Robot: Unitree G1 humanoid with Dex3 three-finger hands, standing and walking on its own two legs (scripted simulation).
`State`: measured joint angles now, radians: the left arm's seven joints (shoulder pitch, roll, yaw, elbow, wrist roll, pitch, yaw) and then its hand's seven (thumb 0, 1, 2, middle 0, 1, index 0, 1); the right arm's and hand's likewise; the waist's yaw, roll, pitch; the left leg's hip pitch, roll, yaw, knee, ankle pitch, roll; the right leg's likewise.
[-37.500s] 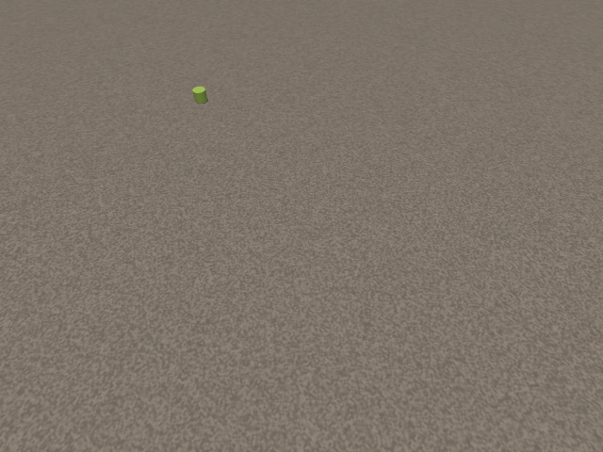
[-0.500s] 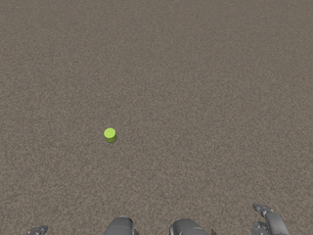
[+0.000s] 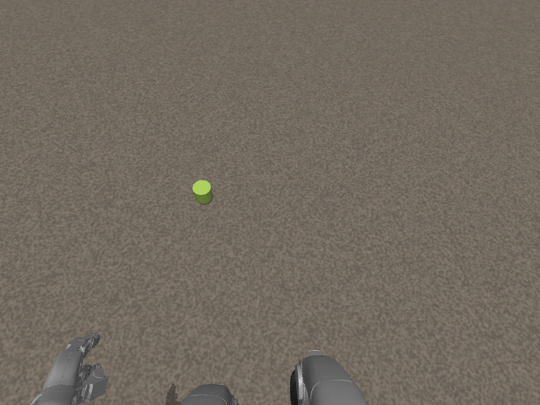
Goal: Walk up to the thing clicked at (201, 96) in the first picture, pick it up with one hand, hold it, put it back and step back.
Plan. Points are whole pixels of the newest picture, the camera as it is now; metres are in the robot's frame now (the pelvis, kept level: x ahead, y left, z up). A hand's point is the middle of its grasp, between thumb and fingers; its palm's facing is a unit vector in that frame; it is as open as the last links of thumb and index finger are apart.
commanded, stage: step back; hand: left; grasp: from above
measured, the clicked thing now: (202, 192) +0.91 +0.26 -0.72
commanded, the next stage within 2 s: stand in 1.50 s
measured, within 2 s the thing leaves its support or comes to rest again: neither
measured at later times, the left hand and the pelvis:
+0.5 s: hand out of the picture -0.09 +0.23 -0.12, palm faces -0.03 -0.91 -0.42, open 7.4 cm; pelvis -0.16 -0.04 +0.01, yaw -2 degrees
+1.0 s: hand out of the picture -0.14 +0.22 -0.13, palm faces +0.05 -0.93 -0.38, open 7.4 cm; pelvis -0.17 -0.05 +0.01, yaw +1 degrees
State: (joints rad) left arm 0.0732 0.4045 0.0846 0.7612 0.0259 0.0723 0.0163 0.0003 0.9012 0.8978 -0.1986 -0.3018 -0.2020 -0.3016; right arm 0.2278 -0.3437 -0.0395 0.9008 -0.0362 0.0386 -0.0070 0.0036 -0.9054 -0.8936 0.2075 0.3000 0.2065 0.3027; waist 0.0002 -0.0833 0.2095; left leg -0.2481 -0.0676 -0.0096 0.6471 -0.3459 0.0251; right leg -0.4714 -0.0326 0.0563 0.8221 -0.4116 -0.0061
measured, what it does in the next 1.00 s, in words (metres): walks backwards: right foot, then left foot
